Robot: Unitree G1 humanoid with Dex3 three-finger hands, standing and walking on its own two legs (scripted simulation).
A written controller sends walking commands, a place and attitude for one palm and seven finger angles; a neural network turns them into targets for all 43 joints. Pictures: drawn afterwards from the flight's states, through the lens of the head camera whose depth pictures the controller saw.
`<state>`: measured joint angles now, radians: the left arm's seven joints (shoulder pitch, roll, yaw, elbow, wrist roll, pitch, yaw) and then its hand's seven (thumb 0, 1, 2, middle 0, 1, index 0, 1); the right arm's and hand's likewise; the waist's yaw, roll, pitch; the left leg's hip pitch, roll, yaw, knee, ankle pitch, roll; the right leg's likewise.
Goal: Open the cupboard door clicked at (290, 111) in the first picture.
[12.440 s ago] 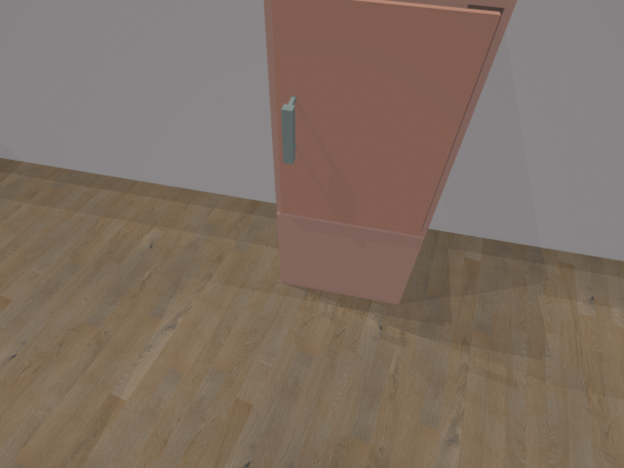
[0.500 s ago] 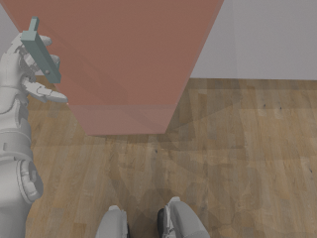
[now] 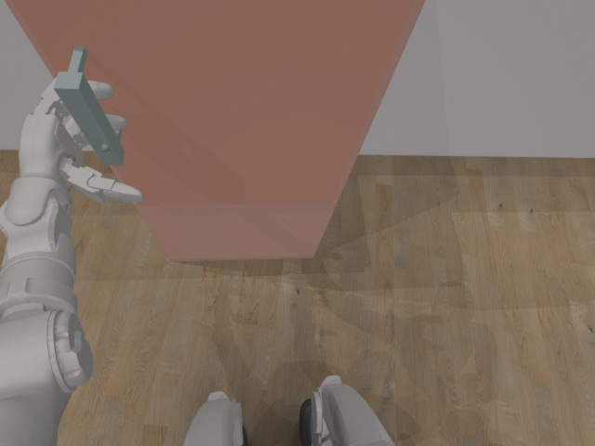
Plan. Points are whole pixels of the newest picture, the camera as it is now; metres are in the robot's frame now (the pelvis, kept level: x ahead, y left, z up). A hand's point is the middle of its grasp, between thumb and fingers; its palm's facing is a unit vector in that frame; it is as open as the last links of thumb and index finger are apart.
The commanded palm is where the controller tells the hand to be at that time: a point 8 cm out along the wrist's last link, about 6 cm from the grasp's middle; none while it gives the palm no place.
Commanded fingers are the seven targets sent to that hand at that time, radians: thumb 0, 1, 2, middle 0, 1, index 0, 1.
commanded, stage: slide the fingers in behind the handle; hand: left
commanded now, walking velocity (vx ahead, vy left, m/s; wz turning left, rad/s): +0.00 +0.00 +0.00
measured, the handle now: (97, 110) +0.54 +0.23 +0.05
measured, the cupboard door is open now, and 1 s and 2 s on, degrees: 0 1 42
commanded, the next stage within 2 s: close the thumb around the handle in 0.10 s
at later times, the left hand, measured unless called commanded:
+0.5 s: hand (111, 146) +0.49 +0.21 +0.05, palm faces -0.01 -1.00 -0.01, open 11.5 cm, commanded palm +0.47 +0.25 +0.05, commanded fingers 0.00 0.40 0.68 -0.36 -1.30 -0.36 -1.30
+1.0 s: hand (110, 147) +0.49 +0.21 +0.05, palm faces +0.00 -1.00 -0.02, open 6.0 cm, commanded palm +0.46 +0.25 +0.05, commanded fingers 0.00 0.90 0.90 -0.40 -1.35 -0.40 -1.35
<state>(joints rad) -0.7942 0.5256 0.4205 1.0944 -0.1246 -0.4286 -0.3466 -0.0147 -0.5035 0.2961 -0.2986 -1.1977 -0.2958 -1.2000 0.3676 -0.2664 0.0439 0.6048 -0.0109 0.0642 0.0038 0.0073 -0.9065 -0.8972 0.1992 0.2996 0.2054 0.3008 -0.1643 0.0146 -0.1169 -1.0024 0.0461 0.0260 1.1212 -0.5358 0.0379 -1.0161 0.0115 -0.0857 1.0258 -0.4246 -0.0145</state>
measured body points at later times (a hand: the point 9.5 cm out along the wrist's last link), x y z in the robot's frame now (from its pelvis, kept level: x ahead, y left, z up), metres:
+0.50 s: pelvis +0.00 +0.00 +0.00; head +0.14 +0.03 +0.43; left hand +0.48 +0.26 +0.05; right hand +0.02 -0.26 -0.11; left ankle -0.01 +0.09 -0.66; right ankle +0.03 -0.12 -0.66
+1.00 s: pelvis +0.00 +0.00 +0.00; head +0.14 +0.02 +0.43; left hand +0.48 +0.26 +0.06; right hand +0.03 -0.27 -0.11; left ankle -0.01 +0.09 -0.66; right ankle +0.03 -0.12 -0.66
